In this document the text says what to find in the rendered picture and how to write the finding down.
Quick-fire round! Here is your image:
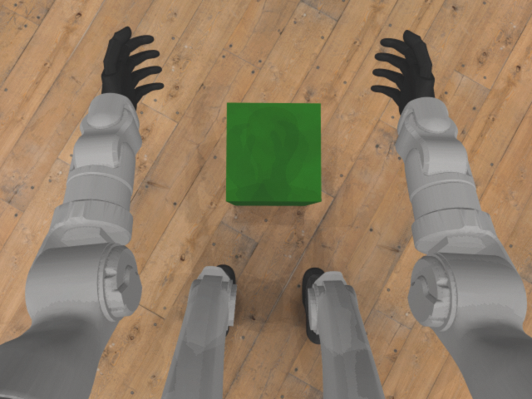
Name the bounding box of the carton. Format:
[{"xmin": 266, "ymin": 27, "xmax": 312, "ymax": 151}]
[{"xmin": 226, "ymin": 102, "xmax": 322, "ymax": 206}]

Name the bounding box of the right robot hand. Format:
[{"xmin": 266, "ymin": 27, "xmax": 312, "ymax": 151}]
[{"xmin": 371, "ymin": 30, "xmax": 435, "ymax": 115}]

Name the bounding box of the robot left forearm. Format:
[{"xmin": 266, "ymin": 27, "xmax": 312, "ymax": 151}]
[{"xmin": 25, "ymin": 93, "xmax": 142, "ymax": 318}]

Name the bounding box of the left robot hand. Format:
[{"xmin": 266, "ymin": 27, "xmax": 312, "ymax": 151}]
[{"xmin": 101, "ymin": 27, "xmax": 164, "ymax": 111}]

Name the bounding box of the left robot upper arm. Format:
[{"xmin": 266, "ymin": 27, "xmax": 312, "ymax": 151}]
[{"xmin": 0, "ymin": 242, "xmax": 142, "ymax": 399}]

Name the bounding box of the right robot upper arm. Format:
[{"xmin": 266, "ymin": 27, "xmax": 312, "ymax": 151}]
[{"xmin": 407, "ymin": 252, "xmax": 532, "ymax": 399}]

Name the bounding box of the left robot shin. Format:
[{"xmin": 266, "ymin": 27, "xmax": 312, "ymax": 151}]
[{"xmin": 188, "ymin": 266, "xmax": 230, "ymax": 300}]

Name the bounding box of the robot right forearm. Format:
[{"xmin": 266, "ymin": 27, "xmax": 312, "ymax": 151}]
[{"xmin": 395, "ymin": 97, "xmax": 527, "ymax": 320}]

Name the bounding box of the right robot foot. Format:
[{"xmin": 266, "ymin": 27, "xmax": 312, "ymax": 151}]
[{"xmin": 302, "ymin": 268, "xmax": 324, "ymax": 344}]

